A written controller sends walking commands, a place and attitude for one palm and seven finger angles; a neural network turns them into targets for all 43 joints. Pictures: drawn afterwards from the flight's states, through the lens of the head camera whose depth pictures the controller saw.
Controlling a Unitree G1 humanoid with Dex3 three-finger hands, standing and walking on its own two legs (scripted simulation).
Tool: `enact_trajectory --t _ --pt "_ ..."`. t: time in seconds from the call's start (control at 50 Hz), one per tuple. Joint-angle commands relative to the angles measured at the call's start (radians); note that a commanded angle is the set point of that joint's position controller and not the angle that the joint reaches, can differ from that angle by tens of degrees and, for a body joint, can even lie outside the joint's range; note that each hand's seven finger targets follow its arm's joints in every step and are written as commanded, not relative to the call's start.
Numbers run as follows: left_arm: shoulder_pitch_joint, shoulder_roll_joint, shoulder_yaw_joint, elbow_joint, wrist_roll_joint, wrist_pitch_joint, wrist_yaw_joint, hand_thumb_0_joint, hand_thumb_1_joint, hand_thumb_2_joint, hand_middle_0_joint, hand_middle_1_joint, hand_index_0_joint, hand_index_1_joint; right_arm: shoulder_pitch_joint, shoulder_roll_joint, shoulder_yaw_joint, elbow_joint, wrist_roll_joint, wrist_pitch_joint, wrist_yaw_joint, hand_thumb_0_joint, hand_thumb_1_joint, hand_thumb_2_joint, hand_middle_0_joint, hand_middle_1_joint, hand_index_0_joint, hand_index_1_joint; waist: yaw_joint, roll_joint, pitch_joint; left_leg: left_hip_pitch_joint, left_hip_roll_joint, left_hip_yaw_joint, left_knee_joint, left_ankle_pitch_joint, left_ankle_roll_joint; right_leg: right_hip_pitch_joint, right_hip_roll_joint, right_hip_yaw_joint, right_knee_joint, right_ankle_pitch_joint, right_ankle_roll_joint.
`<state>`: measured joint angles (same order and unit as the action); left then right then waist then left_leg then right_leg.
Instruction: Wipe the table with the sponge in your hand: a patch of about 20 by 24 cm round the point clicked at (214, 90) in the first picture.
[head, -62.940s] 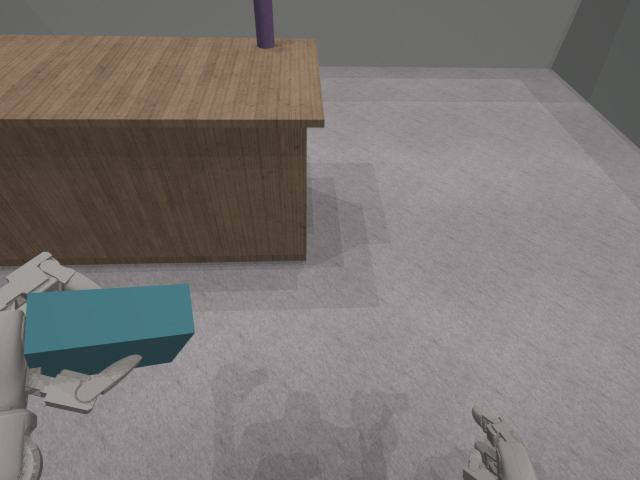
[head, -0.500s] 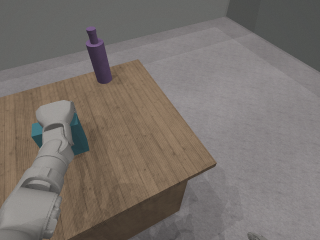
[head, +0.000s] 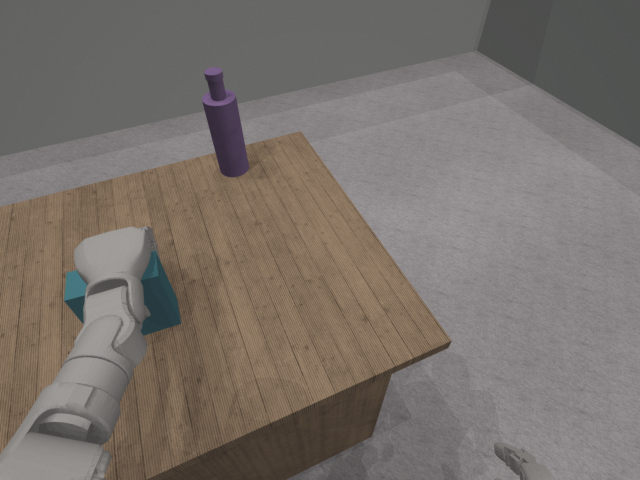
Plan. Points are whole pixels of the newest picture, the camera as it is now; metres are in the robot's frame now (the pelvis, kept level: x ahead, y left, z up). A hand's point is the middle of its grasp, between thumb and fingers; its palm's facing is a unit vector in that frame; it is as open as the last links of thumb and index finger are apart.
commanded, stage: wipe back along the first lane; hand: left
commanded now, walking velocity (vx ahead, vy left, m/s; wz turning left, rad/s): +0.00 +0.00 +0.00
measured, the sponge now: (133, 308) +0.34 +0.31 -0.02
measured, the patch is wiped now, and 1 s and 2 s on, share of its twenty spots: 1.00 1.00 1.00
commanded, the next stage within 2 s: lift the sponge slowly off the table in 1.30 s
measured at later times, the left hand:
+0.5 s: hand (137, 307) +0.31 +0.27 +0.04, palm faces -0.02 -0.04 -1.00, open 9.4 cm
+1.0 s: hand (145, 335) +0.28 +0.25 +0.04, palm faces -0.01 -0.06 -1.00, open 9.4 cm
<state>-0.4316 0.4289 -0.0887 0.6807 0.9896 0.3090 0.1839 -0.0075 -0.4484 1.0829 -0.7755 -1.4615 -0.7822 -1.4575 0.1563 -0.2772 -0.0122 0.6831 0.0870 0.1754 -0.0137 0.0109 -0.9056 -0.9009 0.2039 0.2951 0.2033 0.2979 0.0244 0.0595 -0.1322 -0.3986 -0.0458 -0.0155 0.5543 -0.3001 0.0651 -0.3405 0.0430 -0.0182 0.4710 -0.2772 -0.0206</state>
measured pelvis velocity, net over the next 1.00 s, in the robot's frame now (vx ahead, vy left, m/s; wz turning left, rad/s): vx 0.00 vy -0.02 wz -0.01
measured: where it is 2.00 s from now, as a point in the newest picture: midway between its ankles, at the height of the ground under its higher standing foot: outside the picture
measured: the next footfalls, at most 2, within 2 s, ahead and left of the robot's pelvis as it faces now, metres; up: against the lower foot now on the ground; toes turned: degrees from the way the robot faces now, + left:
none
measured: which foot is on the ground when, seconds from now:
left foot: down 0.00-1.00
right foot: down 0.00-1.00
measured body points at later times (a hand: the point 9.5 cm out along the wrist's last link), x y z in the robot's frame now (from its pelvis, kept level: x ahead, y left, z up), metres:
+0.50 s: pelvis -0.01 +0.00 +0.00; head -0.01 -0.02 +0.45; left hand +0.31 +0.27 +0.09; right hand +0.18 -0.23 -0.10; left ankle -0.02 +0.07 -0.73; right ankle -0.03 -0.11 -0.73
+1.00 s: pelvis +0.00 -0.02 +0.00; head -0.02 -0.05 +0.45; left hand +0.27 +0.25 +0.09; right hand +0.21 -0.24 -0.09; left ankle -0.02 +0.07 -0.73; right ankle -0.03 -0.11 -0.73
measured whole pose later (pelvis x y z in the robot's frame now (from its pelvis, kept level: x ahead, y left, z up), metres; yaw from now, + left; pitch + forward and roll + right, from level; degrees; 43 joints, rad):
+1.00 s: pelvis +0.00 -0.02 +0.00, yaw +0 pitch +4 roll -1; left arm -0.07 0.34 -0.17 0.25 0.98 0.46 0.19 0.01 -0.43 1.08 -0.75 -1.49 -0.76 -1.48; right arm 0.07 -0.27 0.02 0.65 0.09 0.16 0.00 0.01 -0.91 -0.90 0.20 0.30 0.20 0.30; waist 0.07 0.09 -0.12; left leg -0.29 -0.04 -0.01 0.53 -0.30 0.04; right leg -0.26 0.05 -0.01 0.49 -0.29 -0.04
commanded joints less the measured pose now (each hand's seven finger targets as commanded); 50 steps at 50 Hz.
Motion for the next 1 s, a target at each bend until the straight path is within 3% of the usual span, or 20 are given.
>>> enact_trajectory --t 0.0,0.04,0.06,0.1,0.18,0.24,0.28,0.34,0.38,0.54,0.62,0.64,0.66,0.7,0.74,0.8,0.84,0.88,0.94,0.98 --pt "-0.2 0.094 -0.015 -0.062 0.003 0.021 -0.007 0.0 0.1 1.3 -1.2 -1.6 -1.2 -1.6 -0.096 -0.135 -0.035 -0.125 0.0 -0.032 -0.005 0.0 -0.9 -0.9 0.2 0.3 0.2 0.3 -0.019 -0.085 -0.143 0.14 0.039 -0.05 -0.046 0.34 -0.028 0.027 0.001 -0.002 -0.026 0.293 -0.06" --pt "-0.193 0.071 -0.023 -0.091 -0.005 0.029 -0.007 0.0 0.1 1.3 -1.2 -1.6 -1.2 -1.6 -0.115 -0.127 -0.033 -0.137 0.003 -0.035 -0.006 0.0 -0.9 -0.9 0.2 0.3 0.2 0.3 -0.007 -0.072 -0.173 0.153 0.042 -0.056 -0.055 0.345 -0.031 0.04 0.0 -0.002 -0.024 0.278 -0.065" --pt "-0.157 0.098 -0.005 -0.079 -0.001 0.038 -0.003 0.0 0.1 1.3 -1.2 -1.6 -1.2 -1.6 -0.111 -0.133 -0.033 -0.134 0.0 -0.033 -0.006 0.0 -0.9 -0.9 0.2 0.3 0.2 0.3 0.004 -0.052 -0.175 0.156 0.04 -0.057 -0.053 0.339 -0.033 0.043 0.002 -0.002 -0.019 0.264 -0.067" --pt "-0.179 0.069 -0.033 -0.085 -0.001 0.048 -0.001 0.0 0.1 1.3 -1.2 -1.6 -1.2 -1.6 -0.117 -0.129 -0.031 -0.134 0.001 -0.031 -0.007 0.0 -0.9 -0.9 0.2 0.3 0.2 0.3 -0.005 -0.056 -0.177 0.157 0.04 -0.057 -0.052 0.324 -0.035 0.032 0.003 -0.004 -0.02 0.25 -0.067" --pt "-0.106 0.048 -0.033 -0.107 -0.013 0.064 -0.001 0.0 0.1 1.3 -1.2 -1.6 -1.2 -1.6 -0.133 -0.125 -0.03 -0.144 0.0 -0.032 -0.005 0.0 -0.9 -0.9 0.2 0.3 0.2 0.3 0.01 -0.068 -0.186 0.161 0.041 -0.06 -0.051 0.326 -0.035 0.046 0.004 -0.005 -0.016 0.246 -0.067" --pt "-0.069 -0.008 -0.066 -0.173 -0.028 0.073 -0.004 0.0 0.1 1.3 -1.2 -1.6 -1.2 -1.6 -0.162 -0.116 -0.026 -0.163 0.002 -0.037 0.002 0.0 -0.9 -0.9 0.2 0.3 0.2 0.3 0.015 -0.072 -0.202 0.17 0.047 -0.069 -0.052 0.354 -0.038 0.054 0.004 -0.008 -0.008 0.261 -0.067" --pt "-0.042 0.013 -0.052 -0.166 -0.029 0.088 0.001 0.0 0.1 1.3 -1.2 -1.6 -1.2 -1.6 -0.16 -0.121 -0.024 -0.158 0.001 -0.035 0.003 0.0 -0.9 -0.9 0.2 0.3 0.2 0.3 0.013 -0.096 -0.161 0.154 0.044 -0.064 -0.054 0.32 -0.035 0.052 0.005 -0.006 -0.014 0.249 -0.065" --pt "-0.003 0.033 -0.025 -0.215 -0.036 0.107 0.001 0.0 0.1 1.3 -1.2 -1.6 -1.2 -1.6 -0.189 -0.121 -0.019 -0.17 0.003 -0.035 0.001 0.0 -0.9 -0.9 0.2 0.3 0.2 0.3 0.027 -0.112 -0.158 0.139 0.041 -0.061 -0.063 0.317 -0.032 0.088 0.003 0.004 -0.014 0.273 -0.066" --pt "0.016 0.008 -0.052 -0.228 -0.038 0.123 0.0 0.0 0.1 1.3 -1.2 -1.6 -1.2 -1.6 -0.191 -0.118 -0.017 -0.168 0.004 -0.035 0.002 0.0 -0.9 -0.9 0.2 0.3 0.2 0.3 0.02 -0.119 -0.128 0.142 0.038 -0.054 -0.063 0.302 -0.028 0.082 0.002 0.0 -0.02 0.269 -0.061" --pt "0.093 0.022 -0.042 -0.317 -0.041 0.154 -0.022 0.0 0.1 1.3 -1.2 -1.6 -1.2 -1.6 -0.232 -0.113 -0.006 -0.186 0.005 -0.04 -0.001 0.0 -0.9 -0.9 0.2 0.3 0.2 0.3 0.033 -0.082 -0.121 0.149 0.03 -0.043 -0.075 0.294 -0.022 0.127 -0.002 0.021 -0.028 0.298 -0.065" --pt "0.148 0.006 -0.058 -0.35 -0.046 0.15 -0.033 0.0 0.1 1.3 -1.2 -1.6 -1.2 -1.6 -0.24 -0.108 -0.002 -0.192 0.005 -0.046 -0.002 0.0 -0.9 -0.9 0.2 0.3 0.2 0.3 0.03 -0.101 -0.103 0.145 0.023 -0.036 -0.073 0.292 -0.02 0.142 -0.004 0.032 -0.034 0.328 -0.061" --pt "0.148 0.027 -0.037 -0.365 -0.044 0.152 -0.034 0.0 0.1 1.3 -1.2 -1.6 -1.2 -1.6 -0.246 -0.111 -0.004 -0.192 0.004 -0.047 -0.002 0.0 -0.9 -0.9 0.2 0.3 0.2 0.3 0.035 -0.08 -0.102 0.148 0.026 -0.041 -0.08 0.283 -0.021 0.138 -0.003 0.036 -0.036 0.305 -0.064" --pt "0.146 -0.001 -0.066 -0.373 -0.044 0.15 -0.036 0.0 0.1 1.3 -1.2 -1.6 -1.2 -1.6 -0.245 -0.106 -0.003 -0.194 0.004 -0.048 -0.003 0.0 -0.9 -0.9 0.2 0.3 0.2 0.3 0.03 -0.087 -0.097 0.152 0.024 -0.039 -0.077 0.281 -0.019 0.135 -0.003 0.031 -0.035 0.3 -0.061" --pt "0.141 0.004 -0.063 -0.365 -0.038 0.152 -0.037 0.0 0.1 1.3 -1.2 -1.6 -1.2 -1.6 -0.247 -0.108 -0.003 -0.191 0.004 -0.051 -0.003 0.0 -0.9 -0.9 0.2 0.3 0.2 0.3 0.026 -0.103 -0.074 0.145 0.024 -0.041 -0.08 0.256 -0.019 0.117 0.0 0.032 -0.042 0.269 -0.061" --pt "0.146 0.005 -0.059 -0.389 -0.037 0.149 -0.038 0.0 0.1 1.3 -1.2 -1.6 -1.2 -1.6 -0.254 -0.109 -0.005 -0.191 0.002 -0.054 -0.003 0.0 -0.9 -0.9 0.2 0.3 0.2 0.3 0.03 -0.095 -0.094 0.157 0.024 -0.042 -0.08 0.27 -0.018 0.127 0.0 0.043 -0.043 0.29 -0.065" --pt "0.211 -0.042 -0.092 -0.411 -0.04 0.142 -0.038 0.0 0.1 1.3 -1.2 -1.6 -1.2 -1.6 -0.259 -0.102 -0.005 -0.198 0.002 -0.063 0.004 0.0 -0.9 -0.9 0.2 0.3 0.2 0.3 0.036 -0.098 -0.101 0.16 0.02 -0.038 -0.068 0.293 -0.018 0.138 -0.002 0.039 -0.031 0.33 -0.063" --pt "0.261 -0.032 -0.074 -0.438 -0.044 0.139 -0.034 0.0 0.1 1.3 -1.2 -1.6 -1.2 -1.6 -0.268 -0.104 -0.008 -0.201 0.0 -0.066 0.008 0.0 -0.9 -0.9 0.2 0.3 0.2 0.3 0.046 -0.102 -0.124 0.167 0.023 -0.042 -0.068 0.311 -0.018 0.153 -0.001 0.047 -0.027 0.353 -0.065" --pt "0.274 -0.073 -0.111 -0.46 -0.048 0.14 -0.03 0.0 0.1 1.3 -1.2 -1.6 -1.2 -1.6 -0.269 -0.098 -0.008 -0.202 0.0 -0.068 0.013 0.0 -0.9 -0.9 0.2 0.3 0.2 0.3 0.038 -0.125 -0.12 0.166 0.022 -0.036 -0.061 0.316 -0.017 0.153 -0.002 0.042 -0.022 0.374 -0.06" --pt "0.332 -0.03 -0.064 -0.493 -0.058 0.152 -0.022 0.0 0.1 1.3 -1.2 -1.6 -1.2 -1.6 -0.288 -0.103 -0.009 -0.202 0.0 -0.069 0.014 0.0 -0.9 -0.9 0.2 0.3 0.2 0.3 0.052 -0.142 -0.117 0.155 0.02 -0.036 -0.067 0.315 -0.017 0.179 -0.006 0.062 -0.024 0.406 -0.059" --pt "0.33 -0.059 -0.093 -0.515 -0.063 0.164 -0.02 0.0 0.1 1.3 -1.2 -1.6 -1.2 -1.6 -0.292 -0.097 -0.006 -0.205 0.002 -0.069 0.014 0.0 -0.9 -0.9 0.2 0.3 0.2 0.3 0.045 -0.143 -0.093 0.151 0.019 -0.029 -0.069 0.298 -0.016 0.172 -0.008 0.053 -0.025 0.393 -0.054"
